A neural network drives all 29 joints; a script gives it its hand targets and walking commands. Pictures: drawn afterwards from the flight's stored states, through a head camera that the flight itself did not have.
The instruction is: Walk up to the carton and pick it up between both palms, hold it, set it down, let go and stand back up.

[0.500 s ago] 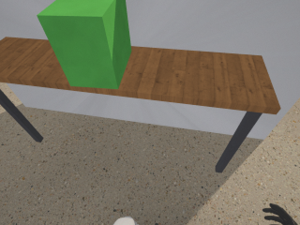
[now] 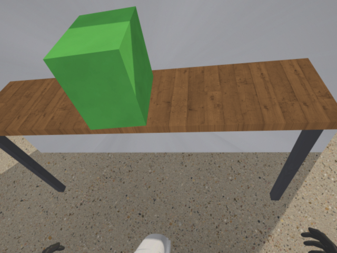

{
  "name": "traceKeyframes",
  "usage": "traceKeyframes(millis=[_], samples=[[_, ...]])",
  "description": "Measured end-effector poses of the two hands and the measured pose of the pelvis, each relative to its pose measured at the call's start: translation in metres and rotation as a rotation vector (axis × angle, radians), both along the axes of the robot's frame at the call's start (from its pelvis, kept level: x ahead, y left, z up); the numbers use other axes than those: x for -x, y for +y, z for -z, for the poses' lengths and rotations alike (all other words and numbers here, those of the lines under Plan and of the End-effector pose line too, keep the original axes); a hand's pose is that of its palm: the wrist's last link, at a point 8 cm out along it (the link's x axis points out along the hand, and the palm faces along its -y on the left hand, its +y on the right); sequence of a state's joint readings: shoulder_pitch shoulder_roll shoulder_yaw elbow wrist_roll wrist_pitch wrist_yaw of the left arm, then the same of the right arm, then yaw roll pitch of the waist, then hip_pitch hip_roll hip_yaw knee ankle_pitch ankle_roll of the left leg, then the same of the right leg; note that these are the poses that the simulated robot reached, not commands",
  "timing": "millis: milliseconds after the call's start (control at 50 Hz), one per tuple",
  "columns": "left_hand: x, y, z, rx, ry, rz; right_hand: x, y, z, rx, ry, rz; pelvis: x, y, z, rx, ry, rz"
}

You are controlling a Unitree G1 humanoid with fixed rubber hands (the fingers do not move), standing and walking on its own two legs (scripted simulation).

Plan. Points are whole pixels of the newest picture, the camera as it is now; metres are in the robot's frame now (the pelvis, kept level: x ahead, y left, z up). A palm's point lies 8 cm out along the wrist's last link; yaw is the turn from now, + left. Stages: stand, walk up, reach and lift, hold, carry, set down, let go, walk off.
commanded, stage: walk up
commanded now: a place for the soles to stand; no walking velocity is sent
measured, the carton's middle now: (112, 70) +0.68 +0.24 +0.09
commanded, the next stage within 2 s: none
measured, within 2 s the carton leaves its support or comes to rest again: neither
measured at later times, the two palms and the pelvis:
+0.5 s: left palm (8, 234) +0.18 +0.46 -0.03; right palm out of the picture +0.13 -0.20 -0.07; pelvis +0.04 +0.14 -0.01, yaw -4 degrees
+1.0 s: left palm out of the picture +0.24 +0.60 -0.06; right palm (202, 224) +0.20 -0.04 -0.06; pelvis +0.11 +0.28 -0.01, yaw -4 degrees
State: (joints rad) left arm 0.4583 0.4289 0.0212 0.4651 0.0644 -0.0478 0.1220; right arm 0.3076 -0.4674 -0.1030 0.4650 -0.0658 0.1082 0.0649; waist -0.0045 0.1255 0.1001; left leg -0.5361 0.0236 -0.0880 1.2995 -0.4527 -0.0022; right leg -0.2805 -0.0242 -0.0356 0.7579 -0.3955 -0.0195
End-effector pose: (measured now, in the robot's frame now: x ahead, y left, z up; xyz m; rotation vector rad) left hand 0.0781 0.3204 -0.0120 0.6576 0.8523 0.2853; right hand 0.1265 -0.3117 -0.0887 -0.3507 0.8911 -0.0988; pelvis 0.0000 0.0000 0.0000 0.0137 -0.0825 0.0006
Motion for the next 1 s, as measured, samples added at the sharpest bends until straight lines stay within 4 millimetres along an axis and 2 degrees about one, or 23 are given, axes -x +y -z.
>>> traceKeyframes(millis=[80,180,240,280,320,360,420,480,520,580,680,780,840,900,960,1000], samples=[[0.004,0.031,-0.008,-0.019,0.033,0.003,-0.035,0.026,-0.009,-0.003,-0.053,-0.029,-0.007,0.026,-0.002,-0.021,0.008,0.011],[0.000,0.086,0.000,-0.028,0.068,0.004,-0.067,0.076,-0.014,0.004,-0.089,-0.070,-0.014,0.065,0.005,-0.005,0.021,0.009],[-0.012,0.127,0.018,-0.027,0.058,0.001,-0.076,0.106,-0.015,0.029,-0.109,-0.086,-0.020,0.092,0.018,0.001,0.014,0.012],[-0.023,0.146,0.034,-0.012,0.049,-0.013,-0.069,0.120,-0.014,0.038,-0.107,-0.074,-0.021,0.104,0.025,-0.029,-0.008,0.025],[-0.038,0.149,0.043,0.027,0.034,-0.029,-0.055,0.127,-0.017,0.044,-0.104,-0.042,-0.025,0.115,0.024,-0.012,-0.014,0.034],[-0.057,0.141,0.043,0.069,0.010,-0.002,-0.038,0.127,-0.023,0.050,-0.102,0.010,-0.029,0.123,0.018,0.001,-0.021,0.040],[-0.083,0.131,0.033,0.103,-0.027,0.069,-0.015,0.121,-0.030,0.068,-0.083,0.084,-0.034,0.132,0.010,-0.003,-0.022,0.057],[-0.097,0.132,0.022,0.087,-0.054,0.119,-0.004,0.113,-0.026,0.078,-0.078,0.124,-0.039,0.138,0.011,-0.008,-0.016,0.067],[-0.096,0.141,0.019,0.045,-0.057,0.134,-0.004,0.114,-0.016,0.077,-0.067,0.134,-0.040,0.143,0.016,-0.006,-0.017,0.070],[-0.088,0.158,0.005,-0.007,-0.061,0.114,-0.012,0.130,-0.005,0.054,-0.029,0.109,-0.042,0.157,0.012,0.008,-0.023,0.068],[-0.081,0.190,-0.020,-0.049,-0.046,0.095,-0.031,0.167,0.001,-0.002,0.003,0.072,-0.052,0.186,0.000,-0.003,-0.017,0.070],[-0.096,0.230,-0.029,-0.057,-0.039,0.104,-0.050,0.210,-0.002,-0.035,0.019,0.044,-0.067,0.217,-0.004,-0.016,0.002,0.051],[-0.114,0.257,-0.018,-0.022,-0.060,0.105,-0.065,0.236,-0.006,-0.008,0.023,0.019,-0.078,0.239,0.001,-0.007,0.012,0.044],[-0.133,0.283,0.011,0.034,-0.064,0.099,-0.076,0.257,-0.006,0.043,0.008,0.026,-0.088,0.261,0.015,-0.022,0.003,0.047],[-0.148,0.287,0.040,0.122,-0.031,0.075,-0.079,0.271,-0.017,0.075,-0.020,0.058,-0.099,0.275,0.016,-0.009,-0.003,0.062],[-0.161,0.280,0.047,0.170,-0.023,0.089,-0.077,0.275,-0.031,0.094,-0.045,0.090,-0.108,0.279,0.011,0.010,-0.002,0.066]])
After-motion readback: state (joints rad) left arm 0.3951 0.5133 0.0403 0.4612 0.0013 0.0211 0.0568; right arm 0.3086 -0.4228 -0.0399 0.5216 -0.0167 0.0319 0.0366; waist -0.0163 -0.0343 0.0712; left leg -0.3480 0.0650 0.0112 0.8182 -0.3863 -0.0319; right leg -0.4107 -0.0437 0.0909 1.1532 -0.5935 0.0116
